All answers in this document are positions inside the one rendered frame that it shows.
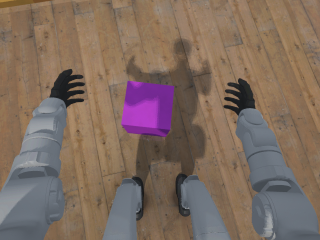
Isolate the robot right hand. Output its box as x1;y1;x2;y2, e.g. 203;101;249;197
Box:
223;78;256;116

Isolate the carton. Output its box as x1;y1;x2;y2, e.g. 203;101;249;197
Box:
121;81;174;137

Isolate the right robot forearm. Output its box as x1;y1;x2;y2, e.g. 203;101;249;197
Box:
235;108;319;232

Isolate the right robot foot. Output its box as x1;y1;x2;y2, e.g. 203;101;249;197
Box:
175;174;191;217

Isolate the robot right upper arm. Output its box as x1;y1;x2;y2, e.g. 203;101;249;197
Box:
251;191;320;240

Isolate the right robot thigh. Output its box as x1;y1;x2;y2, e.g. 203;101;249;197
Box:
180;180;232;240

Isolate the left robot forearm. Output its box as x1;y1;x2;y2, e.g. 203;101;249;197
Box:
0;97;67;199

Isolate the robot left hand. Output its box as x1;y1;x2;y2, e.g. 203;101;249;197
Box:
49;69;85;108

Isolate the robot left upper arm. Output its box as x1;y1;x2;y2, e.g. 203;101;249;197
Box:
0;176;65;240

